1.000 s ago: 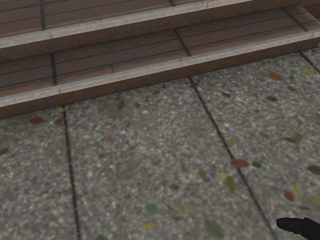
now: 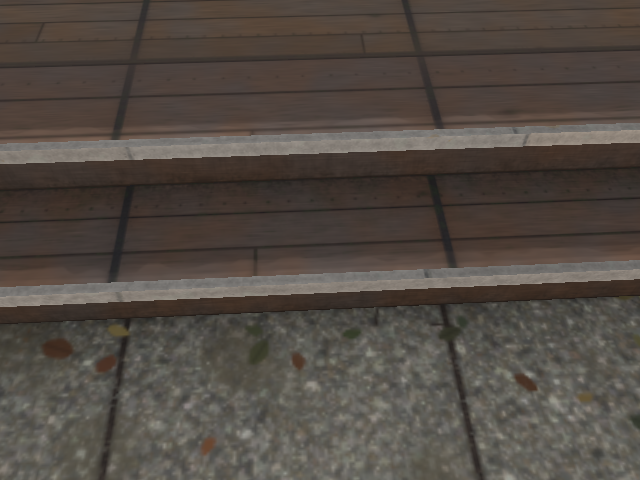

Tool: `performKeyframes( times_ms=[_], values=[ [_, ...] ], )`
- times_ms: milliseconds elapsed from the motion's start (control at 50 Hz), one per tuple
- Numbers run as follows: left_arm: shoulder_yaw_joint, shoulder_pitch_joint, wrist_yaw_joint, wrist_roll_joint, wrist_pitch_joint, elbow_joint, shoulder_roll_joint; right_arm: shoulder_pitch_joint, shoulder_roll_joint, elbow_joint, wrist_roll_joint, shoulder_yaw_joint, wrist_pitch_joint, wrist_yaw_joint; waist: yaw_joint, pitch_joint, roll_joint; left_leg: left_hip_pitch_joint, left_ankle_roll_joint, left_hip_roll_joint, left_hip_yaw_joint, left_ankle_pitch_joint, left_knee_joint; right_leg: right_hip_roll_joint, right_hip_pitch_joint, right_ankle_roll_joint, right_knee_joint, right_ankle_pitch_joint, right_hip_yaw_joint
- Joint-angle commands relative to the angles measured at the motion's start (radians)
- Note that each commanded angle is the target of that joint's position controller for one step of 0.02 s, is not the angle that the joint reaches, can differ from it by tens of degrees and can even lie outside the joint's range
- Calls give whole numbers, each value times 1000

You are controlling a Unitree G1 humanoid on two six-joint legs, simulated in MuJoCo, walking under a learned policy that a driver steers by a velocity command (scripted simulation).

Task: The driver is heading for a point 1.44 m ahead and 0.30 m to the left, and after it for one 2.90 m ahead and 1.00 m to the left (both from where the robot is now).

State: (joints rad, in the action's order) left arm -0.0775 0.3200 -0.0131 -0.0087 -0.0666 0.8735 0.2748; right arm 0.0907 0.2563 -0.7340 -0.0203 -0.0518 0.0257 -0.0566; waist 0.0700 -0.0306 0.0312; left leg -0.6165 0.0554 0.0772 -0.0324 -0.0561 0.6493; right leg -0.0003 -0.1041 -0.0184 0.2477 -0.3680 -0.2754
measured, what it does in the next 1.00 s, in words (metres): walks ahead, turning left: left foot, then right foot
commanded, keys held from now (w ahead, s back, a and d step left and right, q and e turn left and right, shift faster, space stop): w+q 0.34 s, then q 0.18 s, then no key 0.48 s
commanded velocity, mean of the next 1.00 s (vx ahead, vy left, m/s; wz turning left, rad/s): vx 0.28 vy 0.00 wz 0.42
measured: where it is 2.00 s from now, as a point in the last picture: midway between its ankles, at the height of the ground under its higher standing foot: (268, 360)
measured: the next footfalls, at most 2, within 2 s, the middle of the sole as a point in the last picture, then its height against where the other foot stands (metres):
left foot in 0.06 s outside the picture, level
right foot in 0.52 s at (372, 460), level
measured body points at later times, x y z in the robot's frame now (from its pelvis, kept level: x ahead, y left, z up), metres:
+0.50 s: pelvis +0.29 +0.02 +0.00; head +0.32 +0.04 +0.45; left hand +0.45 +0.32 -0.07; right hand +0.42 -0.26 -0.10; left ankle +0.16 +0.10 -0.73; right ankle +0.47 -0.06 -0.72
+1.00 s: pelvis +0.38 +0.04 +0.01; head +0.38 +0.06 +0.46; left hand +0.38 +0.33 -0.12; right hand +0.63 -0.12 -0.09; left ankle +0.34 +0.16 -0.73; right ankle +0.47 -0.06 -0.73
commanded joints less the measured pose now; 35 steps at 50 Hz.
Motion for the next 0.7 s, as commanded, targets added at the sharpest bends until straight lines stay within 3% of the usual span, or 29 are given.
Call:
performKeyframes(
  times_ms=[20, 40, 60, 80, 100, 120, 140, 160, 180, 200, 260, 340, 420, 480, 500, 520, 540, 560, 580, 600, 620, 660, 700],
  values=[
    [-52, -29, -14, -13, 15, -53, 217, 6, 115, 93, -4, -40, 9, -8, -79, 25, -124, 94, 58, -85, -88, -145, -5, 294, -25, 127, 176, 1066, 55],
    [-51, -46, -18, -16, 23, -57, 222, 135, 157, 65, -7, -65, 8, -2, -156, 94, -118, 271, 90, -129, -101, -126, -52, 268, 21, 104, 353, 1115, 34],
    [-42, -48, -21, -11, 19, -66, 206, 305, 227, 22, -8, -102, 1, 15, -239, 183, -73, 566, 134, -121, -22, -78, -107, 227, 200, 62, 609, 940, 26],
    [-1, 19, -11, 29, -3, -118, 68, 338, 347, 9, -11, -127, -3, 35, -161, 248, 187, 915, 285, 136, 463, -140, -143, 68, 651, -5, 978, 106, 51],
    [13, -8, 4, 10, -48, -137, 74, 344, 321, 49, -1, -108, 15, 28, -167, 410, 148, 1050, 400, 270, 889, -259, -313, -47, 833, -8, 1150, -252, 309],
    [-5, -132, 18, -31, -73, -167, 142, 326, 247, 41, 8, -87, 28, 24, -206, 308, 64, 999, 333, 240, 760, -220, -356, 12, 934, 14, 1157, -168, 373],
    [0, -161, 18, -33, -87, -179, 135, 276, 217, 43, 3, -78, 37, 25, -172, 197, 32, 858, 294, 198, 613, -139, -352, 56, 932, 31, 1077, -76, 363],
    [-3, -157, 9, -7, -89, -165, 133, 203, 186, 54, 1, -69, 39, 27, -123, 132, -22, 709, 259, 154, 505, -39, -355, 93, 870, 27, 987, -17, 357],
    [-12, -142, 5, 11, -79, -157, 148, 152, 153, 73, 9, -57, 38, 31, -86, 101, -11, 597, 244, 123, 433, 63, -373, 116, 792, 19, 925, 20, 357],
    [-16, -126, 7, 16, -65, -156, 148, 132, 147, 86, 16, -54, 38, 35, -62, 93, 3, 528, 243, 106, 409, 107, -396, 122, 738, 8, 894, 42, 358],
    [-5, -137, 7, 27, -37, -170, 104, 145, 185, 84, 5, -64, 46, 50, -48, 72, 2, 412, 244, 74, 327, 196, -429, 109, 699, -39, 756, 116, 330],
    [14, -294, 14, 21, -40, -212, 70, 192, 203, 70, -2, -68, 36, 68, -108, 35, 41, 353, 180, 6, 260, 64, -422, 52, 646, -60, 434, 377, 318],
    [6, -366, 28, 12, -52, -243, 103, 250, 210, 47, -3, -74, 9, 79, -134, 47, 76, 400, 127, 12, 314, 153, -309, -18, 565, -45, 272, 445, 326],
    [-12, -290, 30, 16, -60, -227, 143, 206, 190, 68, 0, -71, -2, 91, -82, 82, 106, 467, 80, 20, 398, 187, -166, -19, 491, -1, 214, 388, 353],
    [-19, -223, 24, 25, -66, -212, 155, 171, 172, 84, 0, -66, -3, 92, -39, 108, 104, 453, 47, -21, 388, 194, -78, -2, 395, 22, 153, 455, 338],
    [-28, -139, 16, 47, -71, -209, 198, 172, 118, 109, 11, -49, 2, 91, -10, 214, 36, 375, 5, -85, 346, 63, 116, 120, 192, 76, 180, 647, 420],
    [-29, -97, 10, 66, -61, -215, 243, 342, 37, 103, 33, -25, 5, 89, -84, 342, -224, 139, -59, -204, 248, -623, 401, 381, -106, 213, 259, 1067, 682],
    [-39, -51, 20, 37, -40, -183, 244, 450, 119, 98, 4, -30, 7, 83, -99, 449, -362, 4, -85, -173, 224, -684, 596, 495, -185, 330, 204, 832, 957],
    [-20, -106, 19, 27, -29, -216, 167, 382, 200, 74, -6, -50, -7, 89, -68, 358, -217, -35, -113, -126, 233, -587, 673, 419, -97, 298, 160, 631, 870],
    [-2, -157, 16, 27, -16, -224, 120, 281, 222, 87, 1, -57, -25, 96, -52, 264, -148, -48, -126, -103, 190, -521, 666, 358, 9, 254, 144, 542, 729],
    [12, -200, 15, 32, -4, -226, 97, 227, 214, 94, 10, -58, -44, 102, -57, 201, -111, -19, -136, -80, 174, -490, 634, 310, 120, 240, 124, 522, 647],
    [15, -246, 13, 40, 9, -203, 109, 216, 153, 107, 14, -44, -62, 103, -95, 123, -142, 108, -134, -53, 141, -455, 477, 237, 314, 222, 66, 500, 522],
    [13, -264, 12, 39, 11, -187, 114, 227, 100, 103, 20, -26, -60, 104, -105, 131, -172, 212, -135, -59, 97, -435, 318, 210, 365, 235, 54, 582, 443]
  ],
)
Keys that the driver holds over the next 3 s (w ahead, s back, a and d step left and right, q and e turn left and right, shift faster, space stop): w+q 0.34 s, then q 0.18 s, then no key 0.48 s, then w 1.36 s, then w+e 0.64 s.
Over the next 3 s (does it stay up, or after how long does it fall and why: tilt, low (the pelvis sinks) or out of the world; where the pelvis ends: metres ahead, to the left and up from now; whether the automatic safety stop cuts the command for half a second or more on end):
stays up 1.19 0.41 0.30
